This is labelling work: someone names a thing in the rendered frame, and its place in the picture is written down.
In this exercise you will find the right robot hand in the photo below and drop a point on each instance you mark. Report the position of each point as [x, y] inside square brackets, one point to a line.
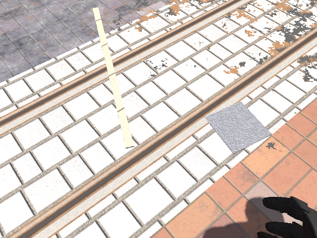
[295, 208]

